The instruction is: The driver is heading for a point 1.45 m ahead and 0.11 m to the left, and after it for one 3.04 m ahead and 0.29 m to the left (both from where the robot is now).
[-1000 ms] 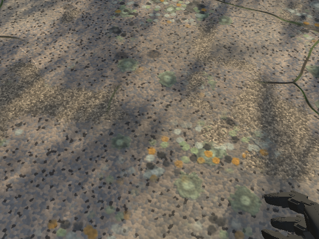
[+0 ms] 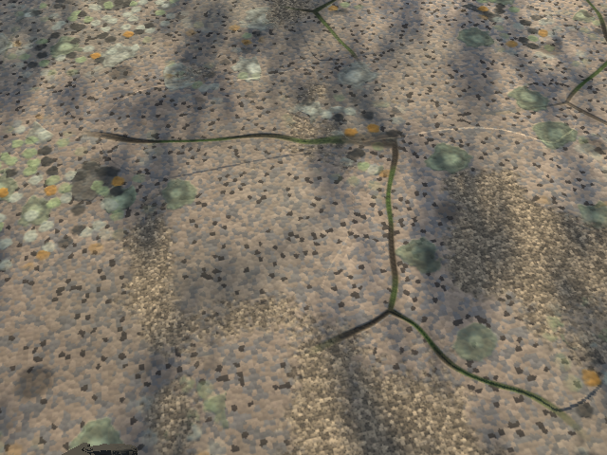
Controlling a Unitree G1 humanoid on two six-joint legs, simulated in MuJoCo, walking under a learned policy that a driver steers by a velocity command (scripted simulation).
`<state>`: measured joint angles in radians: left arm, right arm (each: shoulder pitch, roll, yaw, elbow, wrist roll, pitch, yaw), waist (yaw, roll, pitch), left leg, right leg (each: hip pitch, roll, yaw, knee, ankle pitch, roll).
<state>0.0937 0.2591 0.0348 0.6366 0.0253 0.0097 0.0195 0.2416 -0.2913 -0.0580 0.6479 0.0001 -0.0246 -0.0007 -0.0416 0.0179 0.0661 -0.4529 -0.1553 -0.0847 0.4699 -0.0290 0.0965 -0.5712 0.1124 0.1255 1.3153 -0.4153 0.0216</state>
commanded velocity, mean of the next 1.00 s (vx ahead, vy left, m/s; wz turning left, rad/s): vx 0.02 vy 0.00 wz -0.02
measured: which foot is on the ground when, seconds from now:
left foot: down 0.00-0.28, up 0.30-0.66, down 0.68-1.00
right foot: up 0.00-0.26, down 0.28-0.70, up 0.72-1.00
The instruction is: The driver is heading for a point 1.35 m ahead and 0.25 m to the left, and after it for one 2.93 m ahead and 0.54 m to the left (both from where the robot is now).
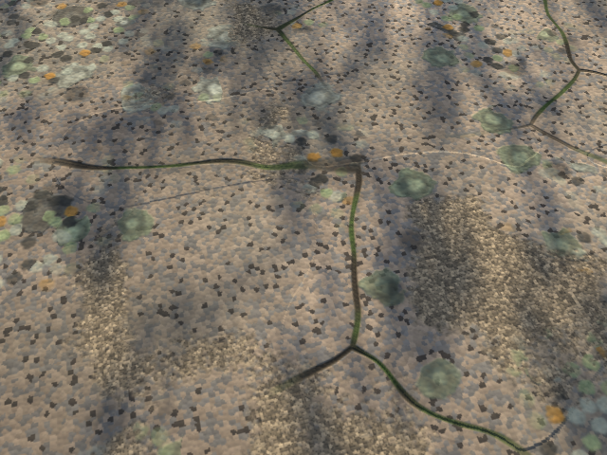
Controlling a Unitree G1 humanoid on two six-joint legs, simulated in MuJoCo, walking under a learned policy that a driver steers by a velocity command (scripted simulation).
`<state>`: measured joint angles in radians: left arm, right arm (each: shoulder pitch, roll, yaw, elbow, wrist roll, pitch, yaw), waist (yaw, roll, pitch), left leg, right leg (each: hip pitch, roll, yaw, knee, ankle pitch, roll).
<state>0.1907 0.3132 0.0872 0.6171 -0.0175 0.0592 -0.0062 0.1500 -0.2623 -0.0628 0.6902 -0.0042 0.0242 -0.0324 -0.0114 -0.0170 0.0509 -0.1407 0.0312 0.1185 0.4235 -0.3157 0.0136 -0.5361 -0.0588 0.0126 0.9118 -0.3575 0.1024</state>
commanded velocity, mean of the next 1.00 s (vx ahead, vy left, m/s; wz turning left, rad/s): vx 0.04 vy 0.00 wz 0.21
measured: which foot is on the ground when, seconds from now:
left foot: down 0.00-0.10, up 0.12-0.54, down 0.56-1.00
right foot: up 0.00-0.08, down 0.10-0.56, up 0.58-1.00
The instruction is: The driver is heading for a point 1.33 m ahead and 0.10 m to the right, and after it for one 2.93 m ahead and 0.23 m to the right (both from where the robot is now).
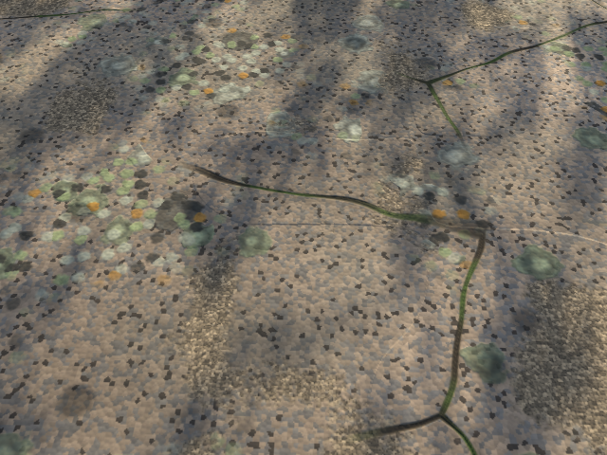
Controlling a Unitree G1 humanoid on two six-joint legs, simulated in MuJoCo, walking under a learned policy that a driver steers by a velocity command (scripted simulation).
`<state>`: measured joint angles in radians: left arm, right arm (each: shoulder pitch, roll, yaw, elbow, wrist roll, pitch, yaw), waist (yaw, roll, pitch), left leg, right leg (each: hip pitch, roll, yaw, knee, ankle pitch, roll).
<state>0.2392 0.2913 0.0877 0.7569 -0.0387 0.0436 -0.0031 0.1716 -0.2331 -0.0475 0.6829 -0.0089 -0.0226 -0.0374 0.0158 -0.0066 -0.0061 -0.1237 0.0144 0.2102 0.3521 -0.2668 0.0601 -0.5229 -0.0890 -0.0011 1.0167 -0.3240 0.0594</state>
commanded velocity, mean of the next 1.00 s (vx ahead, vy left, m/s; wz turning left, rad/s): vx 0.87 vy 0.00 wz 0.15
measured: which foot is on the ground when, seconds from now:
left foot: down 0.00-0.32, up 0.34-0.80, down 0.82-1.00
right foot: up 0.00-0.30, down 0.32-0.82, up 0.84-1.00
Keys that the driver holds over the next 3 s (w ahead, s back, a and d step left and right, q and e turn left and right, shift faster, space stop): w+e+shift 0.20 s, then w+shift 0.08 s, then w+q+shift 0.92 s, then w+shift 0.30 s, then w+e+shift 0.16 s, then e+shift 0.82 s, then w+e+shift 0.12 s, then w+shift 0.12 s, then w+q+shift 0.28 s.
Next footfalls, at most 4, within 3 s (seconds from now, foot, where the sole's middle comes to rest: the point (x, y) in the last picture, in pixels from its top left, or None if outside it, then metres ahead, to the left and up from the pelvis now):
0.32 right None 0.28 -0.25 -0.78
0.82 left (424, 378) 0.70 -0.25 -0.78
1.22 right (448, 238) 1.13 -0.37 -0.78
1.64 left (308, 182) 1.35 0.03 -0.78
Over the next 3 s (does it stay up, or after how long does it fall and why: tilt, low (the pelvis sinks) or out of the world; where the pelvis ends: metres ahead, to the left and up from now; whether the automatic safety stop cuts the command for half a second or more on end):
stays up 1.74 -0.01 -0.01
